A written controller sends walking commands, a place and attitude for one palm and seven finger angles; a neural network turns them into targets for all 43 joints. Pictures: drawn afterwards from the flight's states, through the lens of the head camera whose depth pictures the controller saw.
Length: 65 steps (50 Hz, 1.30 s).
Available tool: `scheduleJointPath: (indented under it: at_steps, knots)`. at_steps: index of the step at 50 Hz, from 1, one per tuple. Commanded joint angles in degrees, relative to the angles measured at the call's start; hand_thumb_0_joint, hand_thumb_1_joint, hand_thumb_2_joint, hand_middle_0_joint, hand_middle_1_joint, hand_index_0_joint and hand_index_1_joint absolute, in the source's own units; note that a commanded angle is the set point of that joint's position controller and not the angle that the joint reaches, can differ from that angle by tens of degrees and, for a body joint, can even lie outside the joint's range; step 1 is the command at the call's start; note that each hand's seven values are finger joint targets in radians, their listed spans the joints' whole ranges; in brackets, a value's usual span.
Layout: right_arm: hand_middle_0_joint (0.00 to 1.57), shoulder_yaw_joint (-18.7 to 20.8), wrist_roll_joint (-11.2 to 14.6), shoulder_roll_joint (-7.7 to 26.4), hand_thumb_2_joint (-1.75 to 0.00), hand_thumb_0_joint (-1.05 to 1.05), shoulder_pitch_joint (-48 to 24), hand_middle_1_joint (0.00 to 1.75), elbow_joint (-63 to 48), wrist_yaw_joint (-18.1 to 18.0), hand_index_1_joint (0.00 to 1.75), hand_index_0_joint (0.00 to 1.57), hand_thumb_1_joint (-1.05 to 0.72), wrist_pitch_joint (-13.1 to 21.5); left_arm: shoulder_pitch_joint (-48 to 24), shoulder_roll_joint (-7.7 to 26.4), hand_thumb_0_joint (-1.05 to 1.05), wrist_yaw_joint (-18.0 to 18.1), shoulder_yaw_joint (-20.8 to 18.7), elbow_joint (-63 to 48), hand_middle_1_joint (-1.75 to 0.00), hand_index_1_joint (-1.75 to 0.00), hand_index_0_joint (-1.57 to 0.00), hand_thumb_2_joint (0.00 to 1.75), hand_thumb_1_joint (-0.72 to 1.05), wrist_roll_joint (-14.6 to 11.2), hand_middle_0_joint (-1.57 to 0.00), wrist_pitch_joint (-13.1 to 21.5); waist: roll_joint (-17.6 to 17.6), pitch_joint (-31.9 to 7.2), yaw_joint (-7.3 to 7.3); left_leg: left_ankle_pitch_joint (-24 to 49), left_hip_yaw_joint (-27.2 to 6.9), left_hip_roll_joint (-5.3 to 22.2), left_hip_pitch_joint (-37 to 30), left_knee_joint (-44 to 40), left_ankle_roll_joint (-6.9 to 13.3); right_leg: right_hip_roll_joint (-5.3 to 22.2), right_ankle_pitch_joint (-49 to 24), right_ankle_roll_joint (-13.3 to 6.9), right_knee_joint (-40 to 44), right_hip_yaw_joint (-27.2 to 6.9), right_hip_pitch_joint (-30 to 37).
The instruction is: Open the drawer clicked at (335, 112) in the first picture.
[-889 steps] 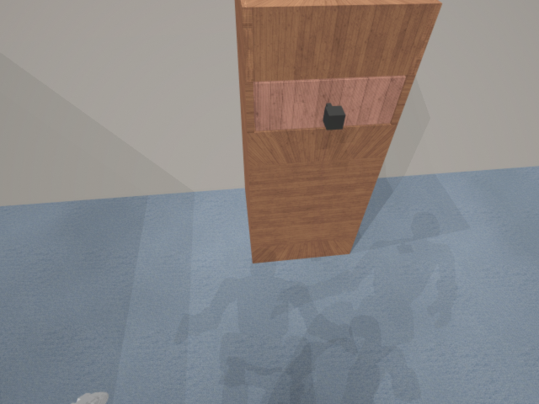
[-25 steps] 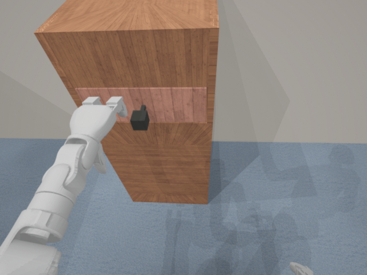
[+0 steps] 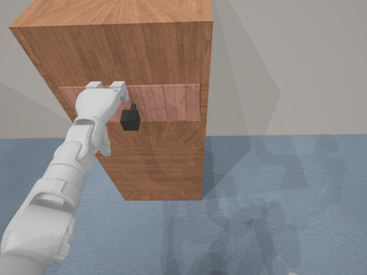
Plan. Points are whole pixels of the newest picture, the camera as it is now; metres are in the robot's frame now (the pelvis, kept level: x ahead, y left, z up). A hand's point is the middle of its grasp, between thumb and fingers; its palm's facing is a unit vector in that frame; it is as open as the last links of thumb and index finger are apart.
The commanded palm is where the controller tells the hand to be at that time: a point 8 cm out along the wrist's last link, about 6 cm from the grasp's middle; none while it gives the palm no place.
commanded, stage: move the hooked fingers above the handle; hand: left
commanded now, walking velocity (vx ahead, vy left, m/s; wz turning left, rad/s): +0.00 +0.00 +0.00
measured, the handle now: (131, 114) +0.53 +0.17 +0.00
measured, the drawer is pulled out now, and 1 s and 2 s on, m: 0.00 0.00 0.00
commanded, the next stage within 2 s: lower the fingers behind the handle in 0.96 s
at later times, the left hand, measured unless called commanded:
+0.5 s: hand (119, 107) +0.49 +0.18 +0.07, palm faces -0.01 -0.02 -1.00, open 13.7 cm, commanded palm +0.46 +0.20 +0.13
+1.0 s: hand (118, 106) +0.49 +0.19 +0.07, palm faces -0.02 -0.01 -1.00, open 13.7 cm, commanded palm +0.47 +0.19 +0.13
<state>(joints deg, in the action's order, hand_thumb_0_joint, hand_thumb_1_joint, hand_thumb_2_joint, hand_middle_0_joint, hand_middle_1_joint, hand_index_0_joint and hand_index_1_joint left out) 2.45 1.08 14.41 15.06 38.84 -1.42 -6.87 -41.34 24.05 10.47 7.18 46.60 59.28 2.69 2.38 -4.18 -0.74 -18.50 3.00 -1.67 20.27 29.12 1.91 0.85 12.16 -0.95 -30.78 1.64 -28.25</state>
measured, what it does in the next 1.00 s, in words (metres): stands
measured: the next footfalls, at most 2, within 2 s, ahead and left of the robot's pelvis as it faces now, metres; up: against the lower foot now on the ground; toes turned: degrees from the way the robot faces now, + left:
none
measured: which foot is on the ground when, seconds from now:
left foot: down 0.00-1.00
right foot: down 0.00-1.00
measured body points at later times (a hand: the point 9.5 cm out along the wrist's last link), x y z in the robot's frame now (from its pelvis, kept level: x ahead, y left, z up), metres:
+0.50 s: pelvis +0.00 +0.00 +0.00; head +0.07 -0.02 +0.44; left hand +0.48 +0.18 +0.13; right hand +0.02 -0.27 -0.14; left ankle -0.05 +0.10 -0.73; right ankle +0.03 -0.11 -0.73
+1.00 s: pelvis +0.00 +0.00 -0.01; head +0.08 -0.02 +0.44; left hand +0.49 +0.18 +0.13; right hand +0.05 -0.28 -0.14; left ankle -0.05 +0.10 -0.73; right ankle +0.03 -0.11 -0.73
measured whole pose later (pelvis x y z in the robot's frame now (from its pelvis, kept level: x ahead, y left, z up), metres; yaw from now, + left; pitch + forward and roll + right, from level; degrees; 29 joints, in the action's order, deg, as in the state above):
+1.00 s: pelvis +0.00 +0.00 -0.01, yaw +0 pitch +14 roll +0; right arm 2.5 0.6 15.3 18.0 39.3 -1.7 -6.0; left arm -52.6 24.7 12.9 6.1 60.2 60.6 0.4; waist 2.5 -5.5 -4.5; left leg -19.9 2.8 -0.9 26.5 32.5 1.6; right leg 0.2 12.7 -1.3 -32.8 1.9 -33.9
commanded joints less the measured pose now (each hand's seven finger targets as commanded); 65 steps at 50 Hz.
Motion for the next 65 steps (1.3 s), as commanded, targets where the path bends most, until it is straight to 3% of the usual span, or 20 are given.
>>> scheduleJointPath:
  at_steps: [1, 7, 8, 12, 14, 16, 19, 21, 23, 26, 30, 33, 36, 39, 46, 51, 53, 58, 64, 65]
  knots:
    - [0.2, 2.6, -0.3, 8.0, -0.9, 0.0, 2.9, 0.3, -4.7, -0.2, 0.3, 0.2, -0.9, 1.3, -28.8, 12.3, 0.0, 2.6, -4.2, -8.2, -1.2, -1.2, -0.3, 0.3, -0.5, 0.2, -0.3, -0.3, -3.1, -21.0, -1.65, 24.6, -1.6, 0.3, -1.8, -1.4, -0.6, -1.4, -17.5, -1.6, 0.0, -0.8, 16.0]
    - [0.2, 2.9, -0.8, 8.3, -0.9, 0.0, 5.1, 0.3, -4.0, -0.1, 0.3, 0.2, -0.9, 1.2, -32.0, 14.0, 0.0, 3.5, -5.5, -5.4, -1.2, -1.2, -0.3, 0.3, -0.5, 0.8, -0.3, 0.1, -2.2, -23.3, -2.24, 25.2, -1.6, 0.2, -0.8, -0.1, -0.4, -1.5, -18.5, -1.5, -0.9, -1.1, 15.7]
    - [0.2, 2.9, -0.8, 8.1, -0.9, 0.0, 5.3, 0.3, -3.8, -0.1, 0.3, 0.2, -0.9, 1.2, -33.0, 11.2, 0.0, 3.7, -3.2, -4.0, -1.2, -1.2, -0.3, 0.3, -0.5, 0.6, -0.3, -0.3, -1.9, -21.8, -3.22, 24.7, -1.6, 0.2, -0.5, 0.0, -0.4, -1.6, -18.3, -1.5, -0.8, -1.0, 14.3]
    - [0.2, 3.0, -0.9, 8.6, -0.9, 0.0, 6.8, 0.3, -3.3, 0.1, 0.3, 0.2, -0.9, 1.4, -35.8, 14.1, 0.0, 5.1, -5.4, -1.9, -1.2, -1.2, -0.3, 0.3, -0.5, 1.2, -0.3, -0.8, -1.5, -24.1, -3.4, 24.1, -1.7, 0.1, 0.8, 0.6, -0.3, -1.8, -18.0, -1.5, -1.4, -1.2, 14.4]
    - [0.2, 3.2, -0.9, 8.6, -0.9, 0.0, 7.7, 0.3, -2.8, 0.2, 0.3, 0.2, -0.9, 1.6, -37.6, 12.0, 0.0, 5.5, -3.7, 0.1, -1.2, -1.2, -0.3, 0.3, -0.5, 1.4, -0.3, -1.5, -1.5, -22.7, -4.38, 23.0, -1.8, 0.3, 1.2, 0.7, -0.4, -1.8, -17.0, -1.5, -1.3, -1.0, 12.7]
    - [0.2, 3.1, -1.2, 9.1, -0.9, 0.0, 7.9, 0.3, -3.2, 0.0, 0.3, 0.2, -0.9, 1.5, -35.6, 17.8, 0.0, 5.7, -8.6, 0.6, -1.2, -1.2, -0.3, 0.3, -0.5, 1.4, -0.3, -1.5, -1.9, -26.4, -2.81, 24.1, -1.3, 0.0, 2.2, 0.9, -0.1, -1.8, -19.3, -1.5, -1.7, -1.7, 16.8]
    - [0.2, 3.2, -1.0, 8.7, -0.9, 0.0, 7.8, 0.3, -3.6, 0.1, 0.3, 0.2, -0.9, 1.4, -34.2, 14.1, 0.0, 5.3, -5.7, 1.1, -1.2, -1.2, -0.3, 0.3, -0.5, 1.4, -0.3, -2.0, -1.7, -25.4, -3.18, 25.4, -1.0, 0.5, 2.2, 0.8, -0.1, -1.8, -20.5, -1.3, -1.7, -1.3, 16.1]
    - [0.2, 3.2, -0.9, 9.1, -0.9, 0.0, 7.8, 0.3, -3.6, 0.0, 0.3, 0.2, -0.9, 1.2, -33.1, 15.0, 0.0, 4.9, -6.6, 1.7, -1.2, -1.2, -0.3, 0.3, -0.5, 1.5, -0.3, -2.3, -4.1, -24.9, -3.23, 25.0, -0.9, 0.5, 2.8, 0.6, 0.1, -1.9, -20.6, -1.2, -1.4, -1.4, 16.9]
    - [0.2, 3.2, -0.8, 9.0, -0.9, 0.0, 7.5, 0.3, -3.9, 0.0, 0.3, 0.2, -0.9, 1.2, -33.2, 15.0, 0.0, 4.8, -6.2, -0.2, -1.2, -1.2, -0.3, 0.3, -0.5, 1.4, -0.3, -2.1, -2.2, -24.8, -2.89, 24.2, -0.6, 0.5, 2.4, 0.2, 0.1, -1.7, -20.2, -1.2, -1.1, -1.5, 16.8]
    - [0.2, 3.1, -0.6, 9.2, -0.9, 0.0, 7.2, 0.3, -3.9, -0.2, 0.3, 0.2, -0.9, 1.2, -32.7, 16.0, 0.0, 4.5, -6.9, 0.3, -1.2, -1.2, -0.3, 0.3, -0.5, 1.2, -0.3, -1.9, -3.4, -22.7, -3.23, 21.6, -0.6, 0.4, 3.4, -0.3, 0.3, -1.7, -18.3, -1.2, -0.3, -1.6, 16.7]
    - [0.2, 3.2, -0.7, 8.8, -0.9, 0.0, 7.3, 0.3, -4.1, -0.5, 0.3, 0.2, -0.9, 1.5, -35.0, 15.4, 0.0, 4.8, -5.9, -3.1, -1.2, -1.2, -0.3, 0.3, -0.5, 1.4, -0.3, -0.5, -1.1, -24.1, -3.47, 21.2, -0.9, 0.3, 1.7, -0.2, 0.3, -1.7, -17.3, -1.2, -0.4, -1.7, 15.8]
    - [0.2, 3.2, -0.5, 8.8, -0.9, 0.0, 7.5, 0.3, -3.3, -0.5, 0.3, 0.2, -0.9, 1.9, -37.0, 13.2, 0.0, 5.2, -3.8, -1.1, -1.2, -1.2, -0.3, 0.3, -0.5, 1.4, -0.3, -0.7, -1.7, -21.2, -5.14, 18.8, -1.3, 0.4, 1.5, -0.1, 0.3, -1.8, -14.5, -1.0, 0.2, -1.4, 12.6]
    - [0.2, 3.0, -0.8, 9.1, -0.9, 0.0, 7.9, 0.3, -3.2, -0.7, 0.3, 0.2, -0.9, 2.1, -39.3, 17.0, 0.0, 5.9, -6.6, -1.7, -1.2, -1.2, -0.3, 0.3, -0.5, 1.4, -0.3, -0.5, -1.1, -24.8, -4.53, 19.1, -1.2, 0.0, 1.5, 0.2, 0.3, -1.6, -15.3, -1.1, -0.1, -2.0, 15.1]
    - [0.2, 2.9, -0.7, 8.6, -0.9, 0.0, 7.8, 0.3, -2.8, -0.5, 0.3, 0.2, -0.9, 2.4, -40.0, 12.1, 0.0, 5.8, -2.6, 1.2, -1.2, -1.2, -0.3, 0.3, -0.5, 1.5, -0.3, -1.7, -0.3, -22.0, -5.75, 18.4, -1.3, 0.2, 1.7, 0.3, 0.1, -1.6, -14.3, -1.0, -0.2, -1.5, 11.9]
    - [0.2, 2.5, -0.6, 9.3, -0.9, 0.0, 8.1, 0.3, -3.4, -0.8, 0.3, 0.2, -0.9, 2.0, -38.0, 14.4, 0.0, 4.0, -4.6, 4.4, -1.2, -1.2, -0.3, 0.3, -0.5, 1.2, -0.3, -2.1, -3.0, -23.3, -5.29, 19.9, -1.2, 0.1, 3.3, 0.9, 0.2, -1.6, -17.0, -0.9, -0.9, -1.6, 14.2]
    - [0.2, 2.9, -0.8, 8.8, -0.9, 0.0, 7.9, 0.3, -4.1, -0.4, 0.3, 0.2, -0.9, 1.8, -34.9, 11.8, 0.0, 3.7, -3.5, 2.0, -1.2, -1.2, -0.3, 0.3, -0.5, 0.9, -0.3, -1.2, -3.0, -24.8, -4.39, 23.0, -1.2, 0.2, 2.0, 1.3, 0.2, -1.7, -19.1, -1.0, -1.2, -1.3, 14.9]
    - [0.2, 2.8, -0.7, 9.0, -0.9, 0.0, 7.8, 0.3, -4.2, -0.4, 0.3, 0.2, -0.9, 1.7, -34.8, 14.0, 0.0, 4.0, -5.2, 0.8, -1.2, -1.2, -0.3, 0.3, -0.5, 0.7, -0.3, -0.8, -3.3, -24.0, -3.95, 21.2, -1.1, 0.2, 2.9, 1.0, 0.3, -1.6, -18.2, -0.9, -1.0, -1.6, 15.3]
    - [0.2, 2.8, -0.8, 8.9, -0.9, 0.0, 7.9, 0.3, -3.8, -0.4, 0.3, 0.2, -0.9, 1.8, -35.2, 14.1, 0.0, 5.6, -5.0, 1.1, -1.2, -1.2, -0.3, 0.3, -0.5, 1.8, -0.3, -0.5, -1.9, -22.0, -4.49, 19.4, -1.1, 0.2, 4.1, 1.0, 0.1, -1.7, -16.1, -1.1, -1.2, -1.4, 12.9]
    - [0.2, 3.5, -1.4, 8.6, -0.9, 0.0, 9.0, 0.3, -2.8, 0.0, 0.3, 0.2, -0.9, 2.3, -37.3, 12.1, 0.0, 8.1, -4.2, 0.0, -1.2, -1.2, -0.3, 0.3, -0.5, 2.1, -0.3, 0.1, 0.5, -26.2, -5.16, 23.0, -1.5, 0.3, 1.3, 2.7, -0.2, -2.0, -17.5, -1.1, -2.3, -1.3, 11.5]
    - [0.2, 3.5, -1.5, 8.7, -0.9, 0.0, 9.4, 0.3, -2.5, 0.1, 0.3, 0.2, -0.9, 2.3, -36.6, 13.6, 0.0, 8.5, -5.7, 0.9, -1.2, -1.2, -0.3, 0.3, -0.5, 2.3, -0.3, -0.1, -0.4, -26.2, -4.91, 23.2, -1.5, 0.3, 1.9, 2.8, -0.2, -2.0, -17.9, -1.2, -2.6, -1.2, 11.8]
